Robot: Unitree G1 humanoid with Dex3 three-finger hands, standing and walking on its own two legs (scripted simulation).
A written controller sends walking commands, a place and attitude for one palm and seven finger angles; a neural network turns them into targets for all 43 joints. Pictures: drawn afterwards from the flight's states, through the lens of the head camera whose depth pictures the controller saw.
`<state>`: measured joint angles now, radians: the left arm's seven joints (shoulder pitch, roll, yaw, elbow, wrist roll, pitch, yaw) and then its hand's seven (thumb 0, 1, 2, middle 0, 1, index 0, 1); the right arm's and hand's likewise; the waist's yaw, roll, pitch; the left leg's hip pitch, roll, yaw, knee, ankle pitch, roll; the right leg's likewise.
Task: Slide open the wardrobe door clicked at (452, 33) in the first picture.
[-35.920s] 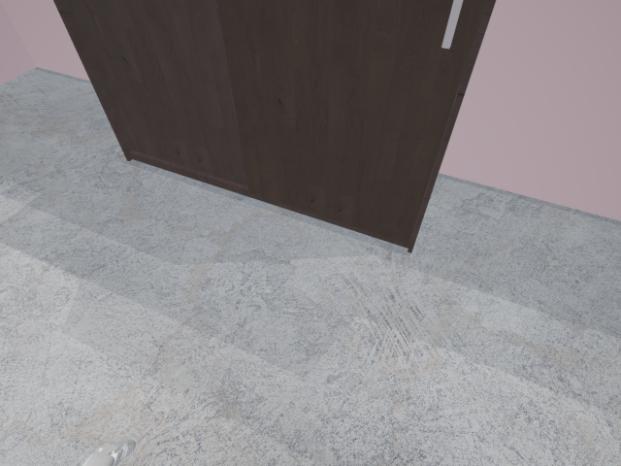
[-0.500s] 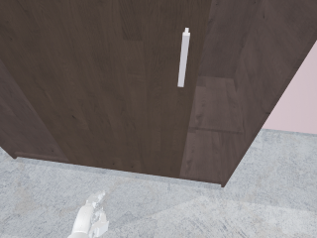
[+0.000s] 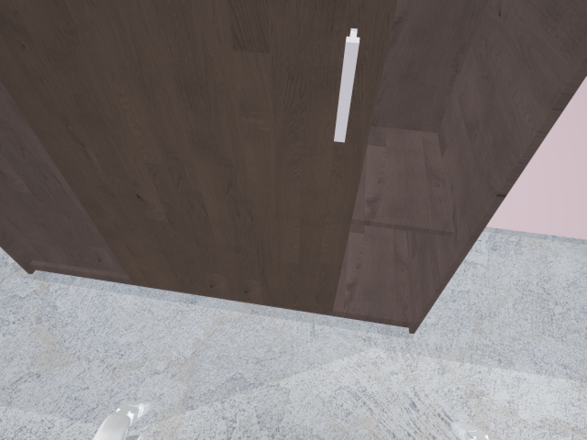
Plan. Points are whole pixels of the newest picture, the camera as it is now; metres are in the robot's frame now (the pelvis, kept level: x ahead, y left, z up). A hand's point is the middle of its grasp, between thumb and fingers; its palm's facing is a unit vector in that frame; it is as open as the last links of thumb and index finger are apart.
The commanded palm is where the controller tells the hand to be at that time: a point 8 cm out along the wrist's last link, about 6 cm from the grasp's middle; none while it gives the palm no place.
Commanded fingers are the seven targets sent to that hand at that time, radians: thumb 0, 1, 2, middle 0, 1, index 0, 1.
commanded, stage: let the arm hang, fingers relaxed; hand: right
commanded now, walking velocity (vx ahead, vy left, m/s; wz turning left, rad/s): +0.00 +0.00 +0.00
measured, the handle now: (346, 88) +0.61 -0.03 +0.17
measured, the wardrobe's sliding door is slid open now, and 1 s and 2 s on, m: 0.28 0.28 0.28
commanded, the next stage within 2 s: look to check the result in 0.86 s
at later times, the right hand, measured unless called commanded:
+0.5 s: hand out of the picture -0.01 -0.19 -0.16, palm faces +0.00 +0.97 -0.22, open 7.4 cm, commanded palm none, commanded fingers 0.00 -0.90 -0.90 0.20 0.30 0.20 0.30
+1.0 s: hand out of the picture +0.05 -0.17 -0.16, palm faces -0.01 +0.98 -0.22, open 7.4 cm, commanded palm none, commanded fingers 0.00 -0.90 -0.90 0.20 0.30 0.20 0.30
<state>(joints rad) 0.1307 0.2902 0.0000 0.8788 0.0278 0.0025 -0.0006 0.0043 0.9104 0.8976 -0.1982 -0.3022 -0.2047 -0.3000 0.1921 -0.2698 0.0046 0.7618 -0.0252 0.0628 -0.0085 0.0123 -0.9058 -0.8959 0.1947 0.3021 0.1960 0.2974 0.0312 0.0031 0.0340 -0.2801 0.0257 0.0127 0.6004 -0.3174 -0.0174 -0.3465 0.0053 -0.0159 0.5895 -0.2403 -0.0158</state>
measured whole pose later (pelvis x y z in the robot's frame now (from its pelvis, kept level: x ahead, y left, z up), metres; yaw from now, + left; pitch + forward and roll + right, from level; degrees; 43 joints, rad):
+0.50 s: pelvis +0.01 +0.00 +0.01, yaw +0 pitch +0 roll +0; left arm 0.22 0.16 0.00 1.15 0.02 0.02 0.03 0.01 0.93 0.90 -0.20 -0.30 -0.21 -0.30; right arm 0.27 -0.18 0.01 1.16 -0.01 0.02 -0.03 0.01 -0.91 -0.90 0.20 0.30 0.20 0.30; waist -0.01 -0.02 0.06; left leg -0.18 0.02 0.02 0.44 -0.25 -0.01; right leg -0.26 0.00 -0.01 0.45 -0.19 -0.01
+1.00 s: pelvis +0.03 +0.01 +0.02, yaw +1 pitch -1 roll +0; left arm 0.19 0.17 0.00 1.16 0.02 0.01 0.03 0.00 0.91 0.90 -0.20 -0.30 -0.20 -0.30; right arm 0.20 -0.18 0.01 1.14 -0.01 0.00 -0.03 0.01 -0.91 -0.90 0.20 0.30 0.20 0.30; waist 0.01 0.00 0.06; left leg -0.13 0.01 0.01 0.40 -0.25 0.00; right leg -0.20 -0.01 -0.02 0.41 -0.19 0.00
